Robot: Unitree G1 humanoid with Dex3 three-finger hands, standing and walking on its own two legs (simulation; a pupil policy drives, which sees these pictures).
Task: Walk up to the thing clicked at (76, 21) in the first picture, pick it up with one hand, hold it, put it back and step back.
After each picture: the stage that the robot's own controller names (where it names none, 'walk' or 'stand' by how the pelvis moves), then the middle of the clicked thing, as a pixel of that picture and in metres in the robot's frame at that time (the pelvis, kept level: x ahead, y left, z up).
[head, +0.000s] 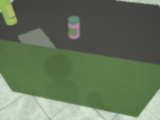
stand; (73, 27) +0.79 +0.05 -0.06
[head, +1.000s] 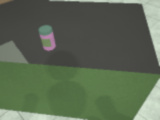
rise first; (47, 38) +0.66 +0.21 -0.03
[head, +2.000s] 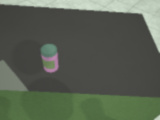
rise first; (50, 58) +0.51 +0.15 -0.04
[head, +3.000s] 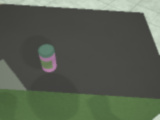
stand; (47, 58) +0.51 +0.16 -0.05
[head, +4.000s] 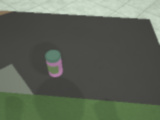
stand; (54, 63) +0.51 +0.14 -0.06
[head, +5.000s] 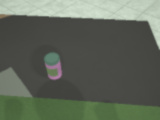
stand; (53, 66) +0.50 +0.15 -0.06
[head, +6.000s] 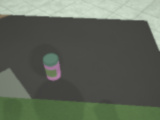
stand; (52, 67) +0.50 +0.15 -0.06
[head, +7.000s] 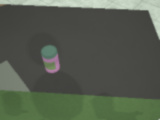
rise first; (50, 59) +0.50 +0.16 -0.06
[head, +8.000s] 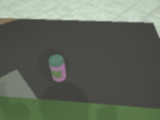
go down; (57, 68) +0.50 +0.15 -0.05
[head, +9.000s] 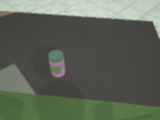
go down; (57, 63) +0.51 +0.14 -0.05
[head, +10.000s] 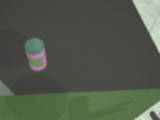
go down; (36, 55) +0.49 +0.14 +0.00
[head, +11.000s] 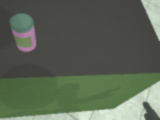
close in; (24, 33) +0.51 +0.14 +0.03
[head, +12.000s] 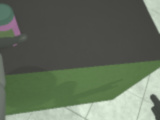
close; (5, 26) +0.52 +0.16 +0.05
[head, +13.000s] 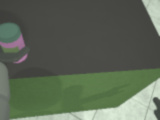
lift; (12, 44) +0.48 +0.17 +0.04
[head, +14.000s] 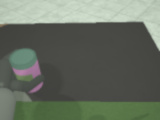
lift; (27, 71) +0.32 +0.17 +0.17
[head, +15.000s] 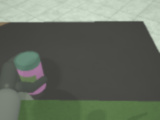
hold; (31, 73) +0.33 +0.16 +0.14
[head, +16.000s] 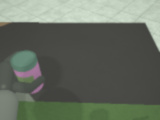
hold; (28, 73) +0.32 +0.17 +0.15
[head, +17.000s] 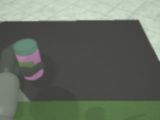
crouch; (29, 60) +0.38 +0.17 +0.14
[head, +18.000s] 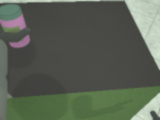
lower; (14, 26) +0.50 +0.17 +0.15
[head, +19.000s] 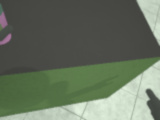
lower; out of the picture +0.54 +0.17 +0.05
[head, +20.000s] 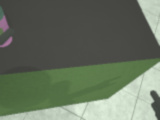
lower; out of the picture +0.53 +0.17 +0.05
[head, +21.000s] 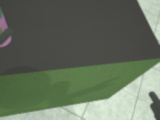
lower; out of the picture +0.53 +0.18 +0.05
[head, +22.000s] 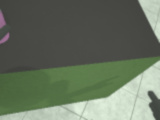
lower; out of the picture +0.53 +0.18 +0.06
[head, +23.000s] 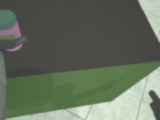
open; (8, 31) +0.52 +0.15 +0.05
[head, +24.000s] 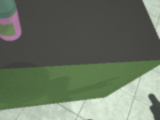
rise; (6, 19) +0.52 +0.15 +0.05
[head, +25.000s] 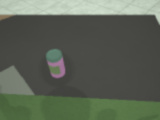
sink last; (56, 63) +0.49 +0.15 -0.01
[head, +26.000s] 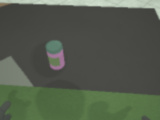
stand; (55, 55) +0.51 +0.14 -0.01
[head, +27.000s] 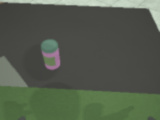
stand; (51, 54) +0.51 +0.15 +0.01
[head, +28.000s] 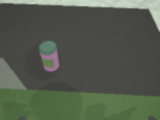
stand; (49, 56) +0.50 +0.15 +0.01
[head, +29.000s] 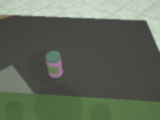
stand; (54, 64) +0.52 +0.14 -0.05
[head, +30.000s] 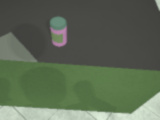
walk; (58, 32) +0.59 +0.10 -0.02
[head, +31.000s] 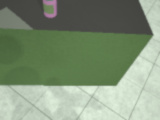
walk; (49, 4) +0.78 +0.19 -0.04
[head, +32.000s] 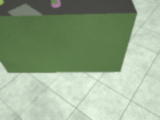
stand; out of the picture +1.08 +0.25 -0.04
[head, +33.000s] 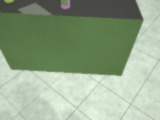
stand; out of the picture +1.11 +0.15 -0.05
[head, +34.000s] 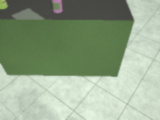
stand; (57, 3) +1.12 +0.18 -0.06
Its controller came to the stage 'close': yes
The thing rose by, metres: 0.20
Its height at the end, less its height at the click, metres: +0.00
